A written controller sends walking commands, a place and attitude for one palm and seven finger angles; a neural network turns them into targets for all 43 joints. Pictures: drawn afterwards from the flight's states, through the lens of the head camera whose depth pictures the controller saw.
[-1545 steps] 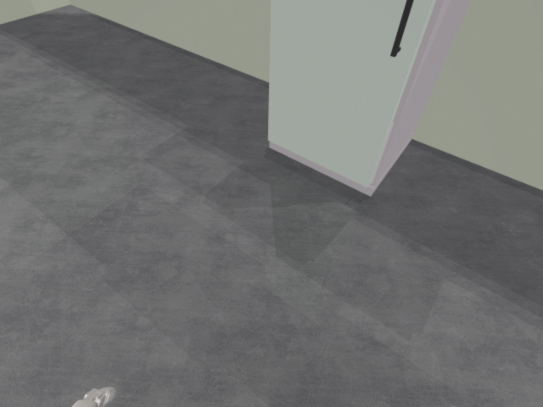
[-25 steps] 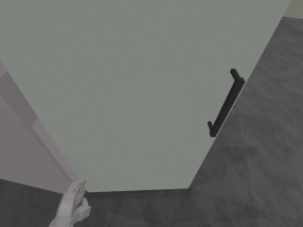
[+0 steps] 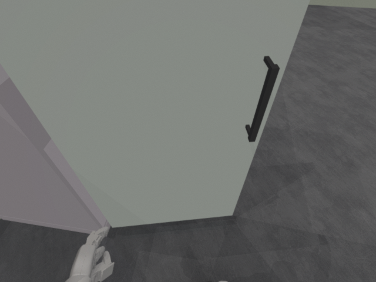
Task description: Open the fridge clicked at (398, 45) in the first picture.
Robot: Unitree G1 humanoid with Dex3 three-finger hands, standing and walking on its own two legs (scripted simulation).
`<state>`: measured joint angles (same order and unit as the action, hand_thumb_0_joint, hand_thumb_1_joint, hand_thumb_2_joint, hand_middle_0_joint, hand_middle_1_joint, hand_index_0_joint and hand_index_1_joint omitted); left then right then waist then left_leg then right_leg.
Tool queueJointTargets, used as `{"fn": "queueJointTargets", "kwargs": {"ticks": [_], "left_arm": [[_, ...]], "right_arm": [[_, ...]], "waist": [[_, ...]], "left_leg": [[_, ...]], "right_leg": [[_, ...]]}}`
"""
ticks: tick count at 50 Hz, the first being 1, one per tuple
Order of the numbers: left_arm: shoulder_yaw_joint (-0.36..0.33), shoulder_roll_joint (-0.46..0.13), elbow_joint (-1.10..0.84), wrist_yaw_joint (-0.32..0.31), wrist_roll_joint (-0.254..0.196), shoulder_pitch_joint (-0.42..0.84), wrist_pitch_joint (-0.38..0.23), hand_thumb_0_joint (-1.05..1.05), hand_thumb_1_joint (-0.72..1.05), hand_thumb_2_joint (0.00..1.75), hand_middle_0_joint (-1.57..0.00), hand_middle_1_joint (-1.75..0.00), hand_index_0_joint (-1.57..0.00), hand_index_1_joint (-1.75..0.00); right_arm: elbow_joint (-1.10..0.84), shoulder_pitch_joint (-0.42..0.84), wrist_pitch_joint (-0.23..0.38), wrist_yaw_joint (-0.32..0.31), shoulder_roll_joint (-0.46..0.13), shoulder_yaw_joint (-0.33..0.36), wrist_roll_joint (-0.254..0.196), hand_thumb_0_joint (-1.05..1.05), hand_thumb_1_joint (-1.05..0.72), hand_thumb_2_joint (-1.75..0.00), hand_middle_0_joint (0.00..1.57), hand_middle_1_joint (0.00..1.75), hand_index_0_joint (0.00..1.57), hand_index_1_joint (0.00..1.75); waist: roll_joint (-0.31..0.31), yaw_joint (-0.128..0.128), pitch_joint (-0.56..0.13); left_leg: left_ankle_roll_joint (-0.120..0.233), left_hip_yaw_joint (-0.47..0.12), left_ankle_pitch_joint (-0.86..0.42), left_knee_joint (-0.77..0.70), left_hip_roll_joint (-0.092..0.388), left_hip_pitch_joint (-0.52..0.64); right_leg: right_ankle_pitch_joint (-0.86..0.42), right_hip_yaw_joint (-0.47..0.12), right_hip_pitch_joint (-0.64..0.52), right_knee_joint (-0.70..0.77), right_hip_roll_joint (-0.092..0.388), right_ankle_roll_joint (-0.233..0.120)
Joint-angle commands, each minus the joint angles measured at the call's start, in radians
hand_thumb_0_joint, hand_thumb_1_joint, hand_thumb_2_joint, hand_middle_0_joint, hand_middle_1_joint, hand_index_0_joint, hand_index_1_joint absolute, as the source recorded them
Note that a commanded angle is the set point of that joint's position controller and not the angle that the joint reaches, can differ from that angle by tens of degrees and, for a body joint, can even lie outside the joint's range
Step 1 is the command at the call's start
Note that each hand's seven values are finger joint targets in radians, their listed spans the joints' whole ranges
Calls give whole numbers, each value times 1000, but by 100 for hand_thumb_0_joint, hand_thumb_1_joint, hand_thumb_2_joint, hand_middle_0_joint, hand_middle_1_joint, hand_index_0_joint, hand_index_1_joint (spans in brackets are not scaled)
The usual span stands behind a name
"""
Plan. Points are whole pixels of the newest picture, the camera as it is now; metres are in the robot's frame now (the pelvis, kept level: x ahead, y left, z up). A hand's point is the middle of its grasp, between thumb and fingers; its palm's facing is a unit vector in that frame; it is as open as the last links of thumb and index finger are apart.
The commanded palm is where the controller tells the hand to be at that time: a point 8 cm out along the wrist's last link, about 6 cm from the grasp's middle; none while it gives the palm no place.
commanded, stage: step back with the hand held close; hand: right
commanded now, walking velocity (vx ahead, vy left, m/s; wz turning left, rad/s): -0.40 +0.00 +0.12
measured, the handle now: (258, 103) +0.51 -0.16 +0.11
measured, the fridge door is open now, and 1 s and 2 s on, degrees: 75 75 75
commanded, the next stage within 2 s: stop stepping back and stand still in 0.24 s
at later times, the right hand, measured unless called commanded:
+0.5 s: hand out of the picture +0.06 -0.32 +0.18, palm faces +0.45 +0.80 -0.40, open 7.4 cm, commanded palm +0.03 -0.34 +0.19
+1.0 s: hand out of the picture +0.04 -0.32 +0.18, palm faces +0.43 +0.81 -0.40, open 7.4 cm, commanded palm -0.02 -0.35 +0.19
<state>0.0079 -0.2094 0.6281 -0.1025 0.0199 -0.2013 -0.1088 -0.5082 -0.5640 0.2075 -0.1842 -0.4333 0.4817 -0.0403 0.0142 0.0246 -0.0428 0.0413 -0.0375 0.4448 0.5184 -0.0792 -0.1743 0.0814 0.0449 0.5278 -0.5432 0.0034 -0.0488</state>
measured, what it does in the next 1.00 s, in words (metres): walks backwards: right foot, then left foot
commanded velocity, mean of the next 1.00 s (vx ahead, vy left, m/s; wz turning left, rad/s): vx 0.02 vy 0.04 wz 0.01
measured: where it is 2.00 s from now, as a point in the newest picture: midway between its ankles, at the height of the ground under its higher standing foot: outside the picture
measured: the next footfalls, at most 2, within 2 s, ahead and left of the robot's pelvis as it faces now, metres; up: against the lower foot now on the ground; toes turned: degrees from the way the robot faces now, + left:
right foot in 0.52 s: -0.08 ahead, -0.16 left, +0.00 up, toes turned +0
left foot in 0.82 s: -0.16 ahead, +0.03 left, +0.00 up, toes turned +3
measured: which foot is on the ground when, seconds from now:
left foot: down 0.00-0.54, up 0.56-0.80, down 0.82-1.00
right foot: down 0.00-0.34, up 0.36-0.50, down 0.52-0.82, up 0.84-1.00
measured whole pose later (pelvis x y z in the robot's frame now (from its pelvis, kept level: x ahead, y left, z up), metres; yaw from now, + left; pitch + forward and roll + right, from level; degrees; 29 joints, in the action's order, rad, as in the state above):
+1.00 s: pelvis -0.18 -0.06 +0.02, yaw +5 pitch -2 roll -1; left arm 0.01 -0.21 0.69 -0.08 0.01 -0.26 -0.08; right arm -0.40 -0.51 0.13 -0.18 -0.40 0.41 -0.06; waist -0.03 0.00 -0.04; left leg 0.08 0.06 0.29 0.49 -0.03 -0.17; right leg 0.36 0.07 0.42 -0.81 0.04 0.01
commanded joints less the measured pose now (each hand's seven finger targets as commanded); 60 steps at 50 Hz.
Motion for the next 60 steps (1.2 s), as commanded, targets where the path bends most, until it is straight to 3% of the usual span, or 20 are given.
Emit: {"fn": "queueJointTargets", "kwargs": {"ticks": [1,4,8,10,13,15,17,19,22,24,26,30,37,39,41,43,51,56,57,60], "left_arm": [[-47,-116,-115,-16,-10,131,-27,0,90,90,-20,-30,-20,-30],[-64,-132,-157,-30,-43,154,-15,0,90,90,-20,-30,-20,-30],[-48,-134,-167,-22,-28,186,10,0,90,90,-20,-30,-20,-30],[-57,-145,-162,-11,-3,195,1,0,90,90,-20,-30,-20,-30],[-64,-145,-186,-4,25,217,9,0,90,90,-20,-30,-20,-30],[-71,-127,-196,6,10,215,22,0,90,90,-20,-30,-20,-30],[-62,-98,-184,8,-14,179,34,0,90,90,-20,-30,-20,-30],[-61,-105,-162,18,-8,114,26,0,90,90,-20,-30,-20,-30],[-39,-105,-178,-6,-15,114,17,0,90,90,-20,-30,-20,-30],[-48,-139,-114,-26,-17,100,-5,0,90,90,-20,-30,-20,-30],[-46,-157,-130,-33,-25,78,-42,0,90,90,-20,-30,-20,-30],[-38,-120,-120,-12,1,94,-83,0,90,90,-20,-30,-20,-30],[-25,-98,-132,17,7,111,-58,0,90,90,-20,-30,-20,-30],[-37,-100,-138,6,16,99,-21,0,90,90,-20,-30,-20,-30],[-43,-83,-127,10,7,71,6,0,90,90,-20,-30,-20,-30],[-41,-92,-106,9,6,46,-17,0,90,90,-20,-30,-20,-30],[-39,-117,-104,-3,-13,95,-54,0,90,90,-20,-30,-20,-30],[-57,-159,-142,-9,-16,98,-72,0,90,90,-20,-30,-20,-30],[-120,-338,125,97,10,44,-71,0,90,90,-20,-30,-20,-30],[-72,-209,49,100,17,15,59,0,90,90,-20,-30,-20,-30]], "right_arm": [[-149,156,67,-19,-188,34,1,0,-90,-90,20,30,20,30],[-176,195,34,-2,-210,28,-7,0,-90,-90,20,30,20,30],[-225,170,22,11,-216,40,-11,0,-90,-90,20,30,20,30],[-210,135,24,12,-226,68,-19,0,-90,-90,20,30,20,30],[-230,77,17,14,-224,113,-29,0,-90,-90,20,30,20,30],[-226,-1,8,9,-227,122,-54,0,-90,-90,20,30,20,30],[-255,-23,14,8,-244,94,-50,0,-90,-90,20,30,20,30],[-264,43,15,0,-221,95,-30,0,-90,-90,20,30,20,30],[-198,141,-27,3,-182,54,-26,0,-90,-90,20,30,20,30],[-109,251,-30,-6,-126,5,-20,0,-90,-90,20,30,20,30],[-111,291,-24,-14,-97,-45,1,0,-90,-90,20,30,20,30],[-331,336,14,-6,-197,10,29,0,-90,-90,20,30,20,30],[-256,20,-22,-23,-156,25,8,0,-90,-90,20,30,20,30],[-174,5,-35,-23,-169,55,8,0,-90,-90,20,30,20,30],[-132,52,-47,-13,-170,53,-3,0,-90,-90,20,30,20,30],[-134,147,2,-25,-221,113,-14,0,-90,-90,20,30,20,30],[-125,220,2,-11,-131,-24,-8,0,-90,-90,20,30,20,30],[-225,189,30,-13,-181,53,-2,0,-90,-90,20,30,20,30],[647,177,-134,138,44,-374,112,0,-90,-90,20,30,20,30],[711,184,-232,176,125,-382,79,0,-90,-90,20,30,20,30]], "waist": [[-92,-22,-191],[-209,-7,-223],[143,7,-150],[267,17,-142],[304,24,-66],[161,33,-119],[-255,12,-65],[-206,0,-23],[-164,-35,-38],[88,-44,-32],[291,-26,10],[267,-35,28],[234,-17,-19],[122,-14,-28],[-239,-18,32],[-171,-38,-27],[-87,-32,109],[139,-6,99],[107,-82,80],[128,-41,39]], "left_leg": [[-46,-204,-1136,-106,256,-65],[-130,-100,-1201,-58,194,-24],[-98,-45,-441,19,52,-156],[-66,-33,21,158,-12,-101],[-6,30,43,279,-55,209],[24,29,38,51,-9,148],[156,-520,233,-475,406,-413],[195,-386,-120,-350,427,-435],[69,-143,-213,-155,268,-282],[2,-73,-139,-29,168,-248],[-50,-15,-18,162,84,-251],[-55,-7,-30,404,54,-259],[-2,188,15,-14,-9,69],[58,98,7,-134,56,192],[209,-425,108,-363,410,97],[212,-302,-370,-262,414,157],[89,-98,-23,-229,294,-164],[-19,-20,-129,-66,129,-137],[-30,73,-194,174,174,-270],[-59,27,129,369,90,-212]], "right_leg": [[-239,22,-376,-74,72,44],[-153,36,-407,-72,22,29],[-459,-92,-489,98,154,-5],[-170,-235,-345,284,252,-36],[517,-225,127,499,256,-1],[468,-108,44,302,158,68],[315,-19,-260,-406,-52,144],[368,-116,-128,-705,-30,97],[289,-77,-255,-257,52,63],[226,-76,-360,87,49,44],[423,-311,-288,313,249,-22],[666,-478,-218,479,279,-4],[615,-177,-158,394,192,31],[596,-103,-31,161,130,36],[403,14,140,-358,19,52],[358,-27,142,-499,54,72],[204,59,-270,-56,35,38],[149,-178,-283,142,164,-26],[-5,-208,-239,-2,216,-51],[31,-316,-85,154,266,-133]]}}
